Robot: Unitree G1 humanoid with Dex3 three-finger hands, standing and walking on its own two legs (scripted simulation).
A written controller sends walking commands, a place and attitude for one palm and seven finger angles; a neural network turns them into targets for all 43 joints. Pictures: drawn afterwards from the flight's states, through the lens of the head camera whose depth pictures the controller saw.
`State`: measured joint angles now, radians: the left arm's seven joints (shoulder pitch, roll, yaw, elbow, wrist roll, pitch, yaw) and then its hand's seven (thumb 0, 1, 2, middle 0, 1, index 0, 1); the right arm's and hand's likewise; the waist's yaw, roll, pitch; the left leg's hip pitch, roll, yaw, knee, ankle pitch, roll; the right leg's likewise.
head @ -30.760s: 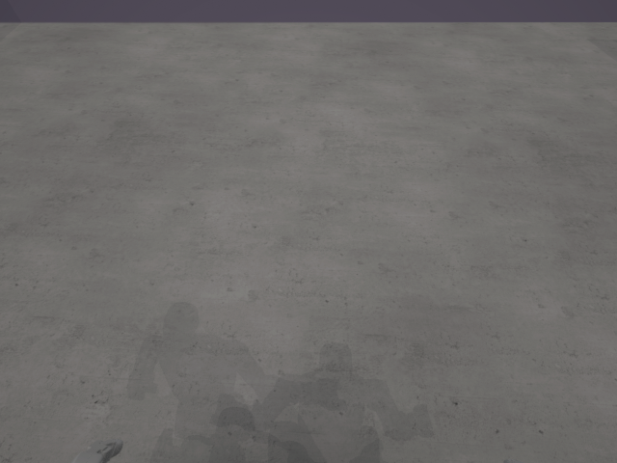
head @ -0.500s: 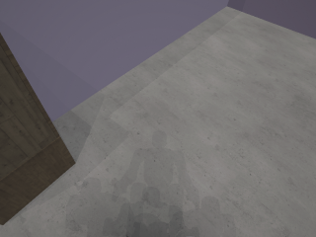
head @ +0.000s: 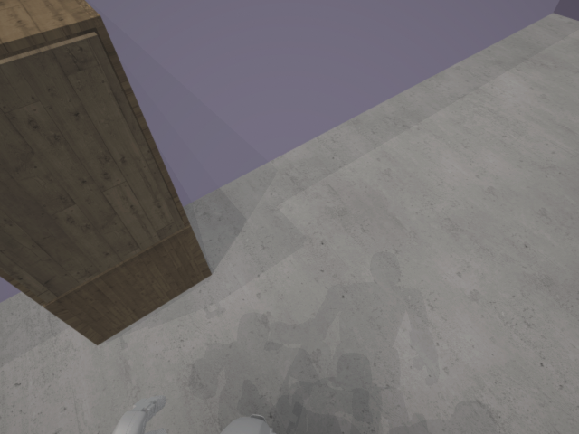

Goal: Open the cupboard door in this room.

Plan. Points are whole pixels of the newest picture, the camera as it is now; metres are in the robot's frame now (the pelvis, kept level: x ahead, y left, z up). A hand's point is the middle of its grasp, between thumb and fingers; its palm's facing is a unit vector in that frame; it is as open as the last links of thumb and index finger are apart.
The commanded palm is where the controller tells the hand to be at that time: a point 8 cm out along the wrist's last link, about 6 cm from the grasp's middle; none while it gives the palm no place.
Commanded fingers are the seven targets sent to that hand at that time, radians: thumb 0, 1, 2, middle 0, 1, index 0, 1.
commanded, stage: turn to face it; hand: left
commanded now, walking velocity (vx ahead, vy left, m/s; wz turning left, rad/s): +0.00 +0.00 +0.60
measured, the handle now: out of the picture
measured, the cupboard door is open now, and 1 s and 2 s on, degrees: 0 0 0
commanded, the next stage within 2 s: take the last steps up to it in 1.02 s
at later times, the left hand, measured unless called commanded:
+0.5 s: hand out of the picture -0.08 +0.26 -0.18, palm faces +0.36 -0.90 -0.26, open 7.4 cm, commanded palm none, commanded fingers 0.00 0.90 0.90 -0.20 -0.30 -0.20 -0.30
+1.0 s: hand out of the picture -0.01 +0.23 -0.14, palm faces +0.51 -0.82 -0.27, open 7.4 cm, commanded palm none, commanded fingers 0.00 0.90 0.90 -0.20 -0.30 -0.20 -0.30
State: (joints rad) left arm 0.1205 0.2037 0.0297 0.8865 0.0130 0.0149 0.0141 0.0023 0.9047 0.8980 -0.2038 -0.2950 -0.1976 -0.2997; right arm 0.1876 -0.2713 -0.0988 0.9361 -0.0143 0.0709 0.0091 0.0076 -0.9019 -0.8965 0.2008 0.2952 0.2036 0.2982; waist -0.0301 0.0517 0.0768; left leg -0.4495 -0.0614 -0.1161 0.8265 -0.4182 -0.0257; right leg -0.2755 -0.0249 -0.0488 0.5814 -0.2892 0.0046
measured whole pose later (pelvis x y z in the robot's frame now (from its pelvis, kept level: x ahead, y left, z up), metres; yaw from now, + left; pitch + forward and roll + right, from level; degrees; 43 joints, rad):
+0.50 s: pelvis -0.03 +0.04 +0.00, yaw +19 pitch +0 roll -2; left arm 0.23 0.29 0.07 0.98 0.01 0.08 0.01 0.01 0.90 0.90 -0.20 -0.29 -0.20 -0.30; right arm 0.12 -0.22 -0.05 0.92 -0.01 0.02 0.01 0.01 -0.90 -0.90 0.20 0.29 0.20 0.30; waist 0.03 -0.05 0.11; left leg -0.26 0.02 0.05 0.60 -0.35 0.04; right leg -0.43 -0.14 -0.11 1.02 -0.51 0.09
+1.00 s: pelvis -0.01 +0.00 +0.01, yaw +33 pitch -1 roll +1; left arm 0.12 0.18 0.02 0.90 0.01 0.00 0.02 0.00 0.90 0.90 -0.21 -0.30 -0.20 -0.30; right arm 0.22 -0.24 -0.08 0.99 -0.01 0.07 0.00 0.01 -0.90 -0.90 0.20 0.30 0.20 0.30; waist -0.04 0.05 0.09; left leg -0.39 -0.06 -0.08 0.94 -0.48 -0.02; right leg -0.24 -0.03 -0.08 0.56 -0.30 -0.03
